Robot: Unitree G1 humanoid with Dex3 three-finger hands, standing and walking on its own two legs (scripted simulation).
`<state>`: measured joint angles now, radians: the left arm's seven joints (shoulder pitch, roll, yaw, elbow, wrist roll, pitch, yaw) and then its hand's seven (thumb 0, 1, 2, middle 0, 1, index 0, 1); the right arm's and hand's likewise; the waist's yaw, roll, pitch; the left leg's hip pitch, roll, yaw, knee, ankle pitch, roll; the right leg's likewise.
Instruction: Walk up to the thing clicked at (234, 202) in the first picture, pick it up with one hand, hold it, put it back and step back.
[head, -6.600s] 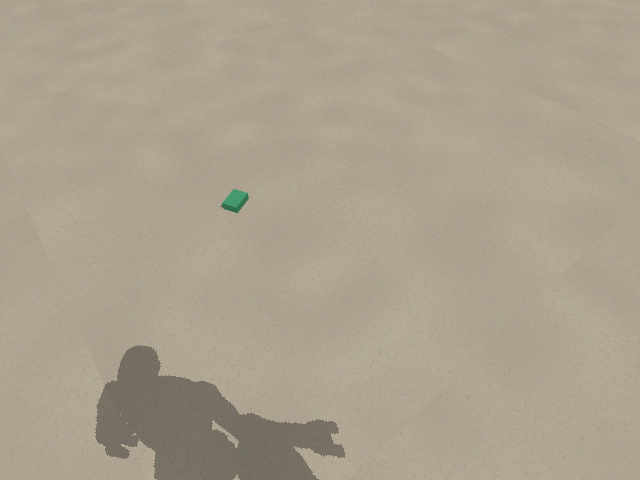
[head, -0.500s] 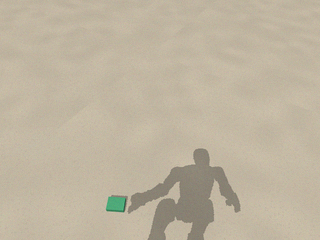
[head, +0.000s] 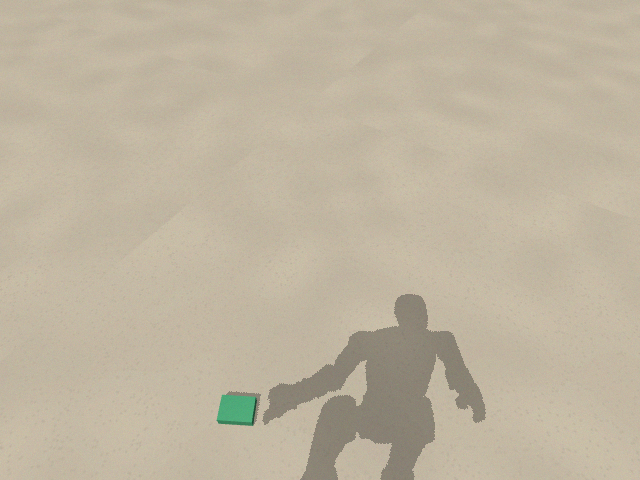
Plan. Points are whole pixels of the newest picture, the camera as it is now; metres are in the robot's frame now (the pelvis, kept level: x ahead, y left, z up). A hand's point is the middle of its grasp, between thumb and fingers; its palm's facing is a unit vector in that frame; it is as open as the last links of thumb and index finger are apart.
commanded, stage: stand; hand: left
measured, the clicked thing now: (237, 410) +0.44 +0.25 -0.77
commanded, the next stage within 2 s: none
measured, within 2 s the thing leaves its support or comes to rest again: neither
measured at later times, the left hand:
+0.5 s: hand out of the picture +0.07 +0.25 -0.16, palm faces -0.02 -0.94 -0.33, open 7.4 cm
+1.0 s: hand out of the picture +0.07 +0.25 -0.16, palm faces -0.02 -0.94 -0.33, open 7.4 cm
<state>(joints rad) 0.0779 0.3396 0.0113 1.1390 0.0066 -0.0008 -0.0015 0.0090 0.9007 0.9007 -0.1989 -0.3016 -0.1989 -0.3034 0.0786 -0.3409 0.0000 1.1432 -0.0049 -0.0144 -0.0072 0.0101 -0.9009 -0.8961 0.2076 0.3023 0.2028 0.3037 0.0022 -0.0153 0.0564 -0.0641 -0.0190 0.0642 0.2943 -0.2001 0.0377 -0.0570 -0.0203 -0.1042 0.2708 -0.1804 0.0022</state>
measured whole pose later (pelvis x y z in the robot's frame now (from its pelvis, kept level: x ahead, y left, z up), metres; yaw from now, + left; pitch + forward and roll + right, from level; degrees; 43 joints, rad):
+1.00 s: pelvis +0.00 +0.00 +0.00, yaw +0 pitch -2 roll +0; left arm 0.11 0.35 -0.01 1.14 0.01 -0.01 0.00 0.01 0.90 0.90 -0.20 -0.30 -0.20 -0.30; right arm 0.10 -0.34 0.01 1.15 -0.01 -0.01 0.00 0.01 -0.90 -0.90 0.21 0.30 0.20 0.30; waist 0.00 -0.01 0.04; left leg -0.05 -0.02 0.07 0.27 -0.18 0.04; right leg -0.06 -0.03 -0.10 0.27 -0.17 0.00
